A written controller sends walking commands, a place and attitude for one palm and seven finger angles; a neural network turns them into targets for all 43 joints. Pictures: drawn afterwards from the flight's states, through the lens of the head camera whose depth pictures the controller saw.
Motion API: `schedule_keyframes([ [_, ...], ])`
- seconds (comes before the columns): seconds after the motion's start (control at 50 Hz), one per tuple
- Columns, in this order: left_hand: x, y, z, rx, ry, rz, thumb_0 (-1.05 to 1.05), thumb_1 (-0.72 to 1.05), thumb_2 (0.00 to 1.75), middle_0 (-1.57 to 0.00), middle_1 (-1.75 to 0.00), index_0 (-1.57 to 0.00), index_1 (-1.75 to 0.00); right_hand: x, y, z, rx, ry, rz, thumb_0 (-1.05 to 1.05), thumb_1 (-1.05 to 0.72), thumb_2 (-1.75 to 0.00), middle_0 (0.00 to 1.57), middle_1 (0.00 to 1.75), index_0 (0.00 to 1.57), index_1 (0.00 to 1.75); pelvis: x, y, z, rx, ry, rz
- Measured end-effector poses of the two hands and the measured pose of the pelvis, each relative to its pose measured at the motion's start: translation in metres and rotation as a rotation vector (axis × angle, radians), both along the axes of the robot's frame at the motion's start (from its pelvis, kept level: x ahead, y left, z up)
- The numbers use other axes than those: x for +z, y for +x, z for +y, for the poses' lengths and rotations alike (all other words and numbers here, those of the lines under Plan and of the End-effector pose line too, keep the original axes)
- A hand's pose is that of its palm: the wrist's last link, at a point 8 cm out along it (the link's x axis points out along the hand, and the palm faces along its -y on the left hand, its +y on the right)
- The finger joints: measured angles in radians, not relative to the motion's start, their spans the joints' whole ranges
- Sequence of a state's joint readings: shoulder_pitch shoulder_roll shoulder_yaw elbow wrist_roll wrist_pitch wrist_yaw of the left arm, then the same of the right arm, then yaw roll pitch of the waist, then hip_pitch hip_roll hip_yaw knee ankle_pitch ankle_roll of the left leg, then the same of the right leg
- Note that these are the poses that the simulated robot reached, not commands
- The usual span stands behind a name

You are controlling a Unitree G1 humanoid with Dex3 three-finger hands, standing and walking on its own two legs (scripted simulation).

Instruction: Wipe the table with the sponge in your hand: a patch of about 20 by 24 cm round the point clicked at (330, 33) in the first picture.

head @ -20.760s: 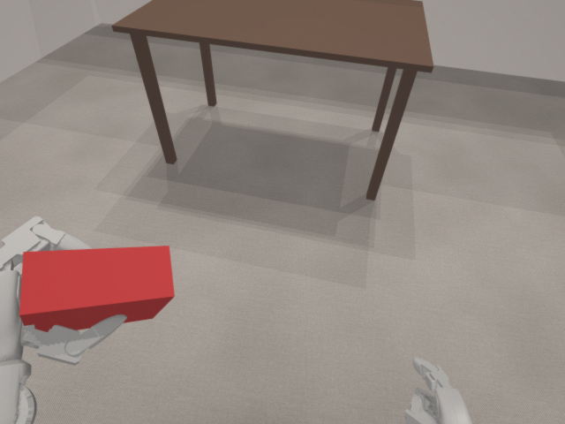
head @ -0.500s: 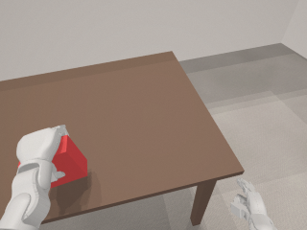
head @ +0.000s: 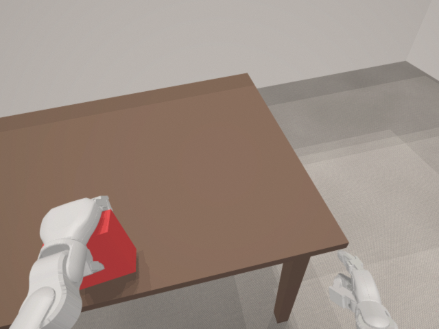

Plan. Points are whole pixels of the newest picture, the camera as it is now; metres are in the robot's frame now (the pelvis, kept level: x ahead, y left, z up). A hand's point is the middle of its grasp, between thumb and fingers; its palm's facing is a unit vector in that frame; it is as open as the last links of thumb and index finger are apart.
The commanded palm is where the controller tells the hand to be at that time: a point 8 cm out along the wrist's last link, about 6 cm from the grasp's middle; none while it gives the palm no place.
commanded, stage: move the sponge above the wiping area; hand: left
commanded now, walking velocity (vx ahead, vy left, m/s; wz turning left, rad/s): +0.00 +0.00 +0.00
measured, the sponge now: (99, 257) +0.22 +0.28 +0.01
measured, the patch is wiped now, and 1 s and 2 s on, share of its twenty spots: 0.00 0.00 0.00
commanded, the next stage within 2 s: lower the sponge onto the table in 1.76 s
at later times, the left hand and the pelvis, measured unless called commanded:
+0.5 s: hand (106, 239) +0.23 +0.25 +0.06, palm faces -0.14 -0.13 -0.98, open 9.8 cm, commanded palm +0.22 +0.27 +0.15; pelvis +0.01 +0.00 +0.00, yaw -1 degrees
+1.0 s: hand (109, 229) +0.24 +0.24 +0.08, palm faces -0.01 -0.06 -1.00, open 9.8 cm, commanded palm +0.22 +0.27 +0.15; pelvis +0.00 +0.00 +0.00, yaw -1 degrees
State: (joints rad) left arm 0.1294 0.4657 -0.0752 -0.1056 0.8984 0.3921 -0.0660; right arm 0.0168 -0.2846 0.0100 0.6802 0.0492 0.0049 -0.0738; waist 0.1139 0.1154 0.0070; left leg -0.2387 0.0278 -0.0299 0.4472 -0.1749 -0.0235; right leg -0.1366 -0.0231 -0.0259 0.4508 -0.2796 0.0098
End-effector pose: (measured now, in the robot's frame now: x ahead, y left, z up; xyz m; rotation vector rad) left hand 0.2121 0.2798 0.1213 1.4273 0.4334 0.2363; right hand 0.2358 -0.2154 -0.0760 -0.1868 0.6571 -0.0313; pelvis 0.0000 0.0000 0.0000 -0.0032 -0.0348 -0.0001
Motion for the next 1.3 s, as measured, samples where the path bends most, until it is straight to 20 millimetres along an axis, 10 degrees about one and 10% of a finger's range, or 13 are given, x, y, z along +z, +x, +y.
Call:
schedule_keyframes([
  [0.12, 0.003, 0.002, -0.029, -0.223, 0.048, -0.058, -0.01, -0.47, 1.03, -0.76, -1.35, -0.77, -1.35, -0.001, -0.001, 0.002, -0.004, -0.030, -0.012, 0.02, -0.91, -0.90, 0.20, 0.30, 0.16, 0.27, 0.000, 0.000, -0.002, -0.008, -0.006, -0.007],
  [0.28, 0.042, 0.022, 0.010, -0.004, 0.102, -0.244, 0.00, -0.47, 1.03, -0.77, -1.35, -0.77, -1.35, 0.001, -0.001, 0.001, -0.022, 0.019, 0.004, 0.02, -0.91, -0.90, 0.20, 0.30, 0.16, 0.28, 0.001, 0.002, -0.006, -0.020, -0.001, -0.003],
  [0.46, -0.005, 0.011, -0.011, -0.065, -0.017, 0.026, -0.01, -0.47, 1.03, -0.76, -1.35, -0.77, -1.35, 0.000, 0.004, -0.001, -0.001, 0.002, -0.007, 0.02, -0.91, -0.90, 0.20, 0.30, 0.18, 0.29, 0.000, 0.005, 0.001, -0.005, 0.001, 0.009],
  [0.56, 0.005, 0.003, -0.034, -0.240, 0.029, -0.081, -0.01, -0.47, 1.03, -0.77, -1.35, -0.77, -1.35, 0.001, 0.003, 0.003, -0.005, -0.026, -0.008, 0.02, -0.91, -0.90, 0.20, 0.30, 0.17, 0.28, -0.001, 0.007, 0.002, -0.018, -0.003, 0.009],
  [0.76, 0.036, 0.010, 0.017, 0.075, 0.061, -0.219, -0.01, -0.47, 1.03, -0.77, -1.35, -0.77, -1.35, 0.002, 0.004, 0.003, -0.016, 0.018, 0.008, 0.02, -0.91, -0.90, 0.20, 0.30, 0.15, 0.28, 0.000, 0.003, 0.000, -0.008, 0.001, 0.000],
  [0.9, -0.004, 0.008, -0.023, -0.095, -0.010, -0.008, -0.01, -0.47, 1.03, -0.76, -1.36, -0.77, -1.36, 0.003, 0.004, 0.004, -0.002, -0.003, -0.018, 0.02, -0.91, -0.90, 0.20, 0.30, 0.15, 0.27, 0.000, -0.001, 0.002, -0.001, 0.000, 0.001],
  [0.98, 0.004, 0.009, -0.037, -0.218, 0.042, -0.070, -0.01, -0.47, 1.03, -0.77, -1.35, -0.77, -1.35, 0.003, 0.003, 0.005, -0.006, -0.016, -0.020, 0.02, -0.91, -0.90, 0.20, 0.30, 0.14, 0.27, 0.000, 0.000, 0.000, -0.014, -0.002, -0.004],
  [1.14, 0.044, 0.014, 0.007, 0.018, 0.101, -0.251, 0.00, -0.47, 1.03, -0.77, -1.35, -0.77, -1.36, 0.004, 0.003, 0.002, -0.011, 0.024, -0.004, 0.02, -0.91, -0.90, 0.20, 0.30, 0.15, 0.28, 0.001, 0.002, -0.005, -0.019, -0.001, -0.008],
  [1.3, -0.002, 0.004, -0.007, -0.019, -0.010, 0.010, -0.01, -0.47, 1.03, -0.76, -1.36, -0.77, -1.36, 0.003, 0.006, -0.001, 0.009, 0.002, -0.019, 0.02, -0.91, -0.90, 0.20, 0.30, 0.18, 0.29, 0.000, 0.001, -0.002, 0.001, -0.001, 0.002],
])
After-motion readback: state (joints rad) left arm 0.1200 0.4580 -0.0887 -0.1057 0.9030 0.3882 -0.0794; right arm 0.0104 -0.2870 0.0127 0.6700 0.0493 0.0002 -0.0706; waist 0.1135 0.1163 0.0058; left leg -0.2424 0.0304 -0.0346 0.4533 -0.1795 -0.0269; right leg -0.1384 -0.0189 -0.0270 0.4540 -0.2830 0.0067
